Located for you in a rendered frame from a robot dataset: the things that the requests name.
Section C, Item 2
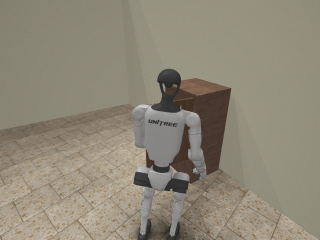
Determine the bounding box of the right robot forearm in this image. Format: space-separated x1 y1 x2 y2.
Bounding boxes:
192 149 206 173

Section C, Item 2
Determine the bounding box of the robot right upper arm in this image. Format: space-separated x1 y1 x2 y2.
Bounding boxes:
184 110 202 161

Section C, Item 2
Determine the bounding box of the robot right hand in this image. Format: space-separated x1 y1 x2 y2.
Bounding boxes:
193 168 207 180

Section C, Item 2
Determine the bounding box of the robot left shin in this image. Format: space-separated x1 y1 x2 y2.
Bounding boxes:
140 186 153 235

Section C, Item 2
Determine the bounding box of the robot left upper arm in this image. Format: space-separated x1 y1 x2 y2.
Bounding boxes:
132 104 150 148

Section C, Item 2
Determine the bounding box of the cupboard door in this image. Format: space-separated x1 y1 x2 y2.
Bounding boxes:
146 97 194 168

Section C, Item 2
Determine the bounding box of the humanoid robot head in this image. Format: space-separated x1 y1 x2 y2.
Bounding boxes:
151 69 181 113

